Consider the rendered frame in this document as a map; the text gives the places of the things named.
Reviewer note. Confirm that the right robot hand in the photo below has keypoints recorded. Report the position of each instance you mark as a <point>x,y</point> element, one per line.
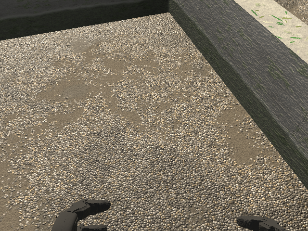
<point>263,223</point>

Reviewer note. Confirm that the left robot hand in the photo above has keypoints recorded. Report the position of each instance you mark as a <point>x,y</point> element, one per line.
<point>68,220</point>

